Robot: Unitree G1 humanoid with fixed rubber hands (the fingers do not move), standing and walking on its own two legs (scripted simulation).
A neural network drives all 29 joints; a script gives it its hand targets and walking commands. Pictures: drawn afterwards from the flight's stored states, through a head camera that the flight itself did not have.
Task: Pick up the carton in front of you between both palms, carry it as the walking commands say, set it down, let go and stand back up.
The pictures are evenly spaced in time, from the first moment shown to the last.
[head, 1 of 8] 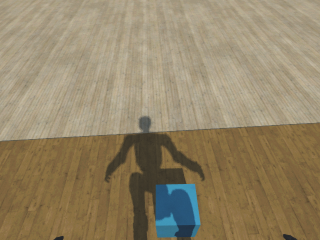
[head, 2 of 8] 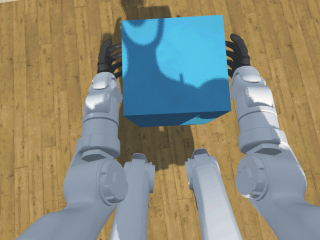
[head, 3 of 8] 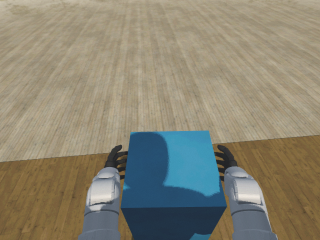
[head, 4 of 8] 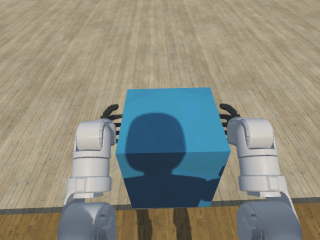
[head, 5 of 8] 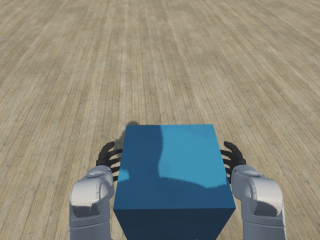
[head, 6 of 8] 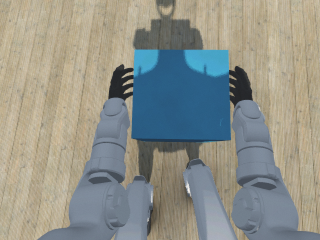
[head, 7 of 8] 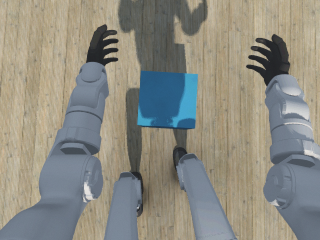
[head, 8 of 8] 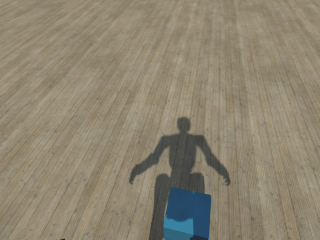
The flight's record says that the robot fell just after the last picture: no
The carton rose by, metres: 0.70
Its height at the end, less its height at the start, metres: -0.07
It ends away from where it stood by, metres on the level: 2.39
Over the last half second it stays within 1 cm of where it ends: yes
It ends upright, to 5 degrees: yes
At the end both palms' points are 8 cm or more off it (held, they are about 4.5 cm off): yes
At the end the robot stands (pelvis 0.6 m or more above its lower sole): yes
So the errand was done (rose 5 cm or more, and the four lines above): yes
